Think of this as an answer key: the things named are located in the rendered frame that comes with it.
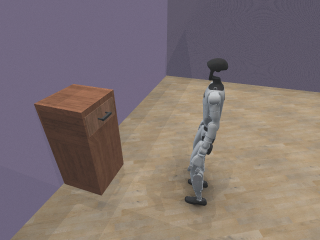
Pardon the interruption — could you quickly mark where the drawer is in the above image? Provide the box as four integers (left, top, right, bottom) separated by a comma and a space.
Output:
84, 96, 115, 137

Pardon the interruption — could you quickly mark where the robot right hand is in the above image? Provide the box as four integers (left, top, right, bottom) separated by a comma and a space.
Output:
198, 120, 205, 130

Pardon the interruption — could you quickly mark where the robot left thigh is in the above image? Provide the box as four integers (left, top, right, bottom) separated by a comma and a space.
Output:
190, 140, 213, 178

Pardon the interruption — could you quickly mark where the handle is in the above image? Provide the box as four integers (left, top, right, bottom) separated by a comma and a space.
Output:
98, 111, 112, 121

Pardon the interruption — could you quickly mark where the left robot shin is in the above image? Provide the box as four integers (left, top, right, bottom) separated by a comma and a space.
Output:
190, 173, 203, 201

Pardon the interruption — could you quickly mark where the robot left upper arm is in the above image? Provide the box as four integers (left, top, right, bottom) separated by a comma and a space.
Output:
207, 91, 221, 130

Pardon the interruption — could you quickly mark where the robot left hand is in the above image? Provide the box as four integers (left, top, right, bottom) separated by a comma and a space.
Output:
187, 154, 204, 175

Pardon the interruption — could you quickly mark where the robot left forearm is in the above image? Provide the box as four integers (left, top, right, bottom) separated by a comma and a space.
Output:
197, 124, 217, 158

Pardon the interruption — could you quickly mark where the cabinet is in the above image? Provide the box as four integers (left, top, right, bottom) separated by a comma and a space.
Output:
34, 84, 124, 196

